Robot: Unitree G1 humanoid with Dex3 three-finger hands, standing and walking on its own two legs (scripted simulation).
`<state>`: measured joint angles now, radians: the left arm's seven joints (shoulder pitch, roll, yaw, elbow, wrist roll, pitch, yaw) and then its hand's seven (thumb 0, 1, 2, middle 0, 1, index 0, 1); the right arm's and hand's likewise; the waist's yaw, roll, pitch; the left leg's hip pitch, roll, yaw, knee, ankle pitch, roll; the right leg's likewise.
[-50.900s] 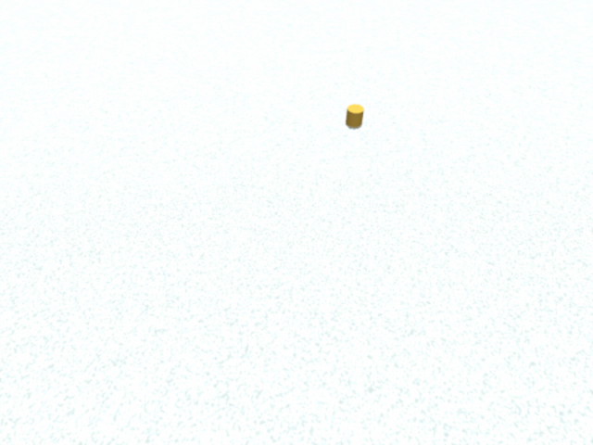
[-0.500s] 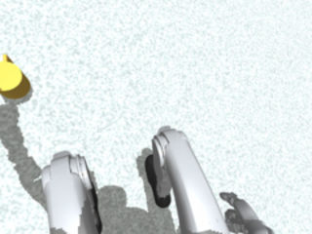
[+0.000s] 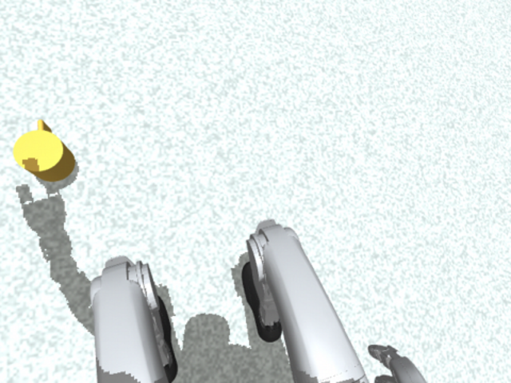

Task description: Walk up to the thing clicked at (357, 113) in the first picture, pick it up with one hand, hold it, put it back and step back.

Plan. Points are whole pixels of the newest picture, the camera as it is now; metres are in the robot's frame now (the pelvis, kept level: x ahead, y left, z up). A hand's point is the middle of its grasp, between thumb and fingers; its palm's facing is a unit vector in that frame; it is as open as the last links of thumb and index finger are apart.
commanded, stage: go down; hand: left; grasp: from above
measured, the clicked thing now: (46, 150) +0.60 +0.31 -0.42
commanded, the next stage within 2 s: withdraw in 1.72 s
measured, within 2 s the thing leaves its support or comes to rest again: neither
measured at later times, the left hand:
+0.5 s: hand out of the picture +0.53 +0.36 +0.00, palm faces -0.43 -0.10 -0.90, open 13.9 cm
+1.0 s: hand out of the picture +0.53 +0.36 +0.02, palm faces -0.42 -0.09 -0.90, open 14.1 cm
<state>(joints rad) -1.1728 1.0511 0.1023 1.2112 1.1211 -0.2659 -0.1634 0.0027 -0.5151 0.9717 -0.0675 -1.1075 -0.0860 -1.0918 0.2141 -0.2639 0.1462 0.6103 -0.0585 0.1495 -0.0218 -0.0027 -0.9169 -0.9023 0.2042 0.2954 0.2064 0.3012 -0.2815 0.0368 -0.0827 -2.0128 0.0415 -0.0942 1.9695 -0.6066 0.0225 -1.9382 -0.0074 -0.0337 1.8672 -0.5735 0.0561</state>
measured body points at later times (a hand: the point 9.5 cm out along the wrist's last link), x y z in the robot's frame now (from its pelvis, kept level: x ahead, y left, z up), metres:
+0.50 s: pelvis +0.01 +0.00 +0.04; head +0.24 +0.06 +0.42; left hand +0.55 +0.36 +0.05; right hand +0.06 -0.27 -0.07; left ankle +0.09 +0.12 -0.43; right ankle +0.11 -0.15 -0.43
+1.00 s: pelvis +0.01 +0.00 +0.05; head +0.23 +0.07 +0.44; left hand +0.55 +0.36 +0.07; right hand +0.04 -0.26 -0.05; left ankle +0.09 +0.12 -0.43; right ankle +0.11 -0.15 -0.43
